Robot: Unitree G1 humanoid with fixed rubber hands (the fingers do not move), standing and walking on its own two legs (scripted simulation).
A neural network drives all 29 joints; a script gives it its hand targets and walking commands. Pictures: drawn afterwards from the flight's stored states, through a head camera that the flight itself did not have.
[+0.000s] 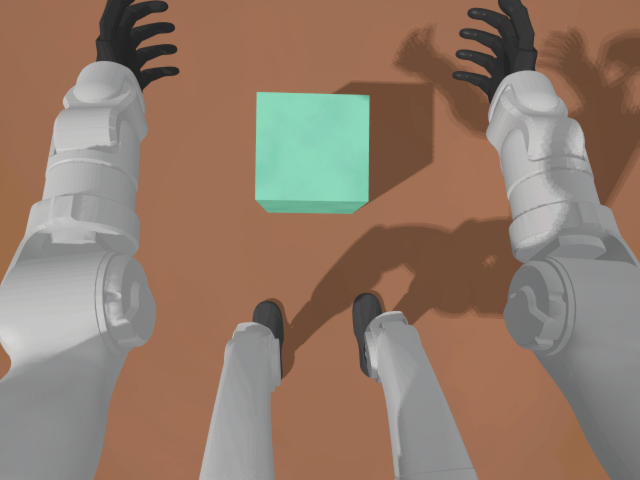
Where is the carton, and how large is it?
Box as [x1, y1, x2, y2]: [255, 92, 368, 213]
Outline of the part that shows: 257,92 255,199 268,212 351,213 367,201 368,195 368,95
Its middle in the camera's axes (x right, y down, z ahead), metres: -0.02 -0.18 +0.85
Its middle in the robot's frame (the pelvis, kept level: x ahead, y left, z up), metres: +0.54 -0.01 -0.53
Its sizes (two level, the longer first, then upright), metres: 0.210 0.200 0.250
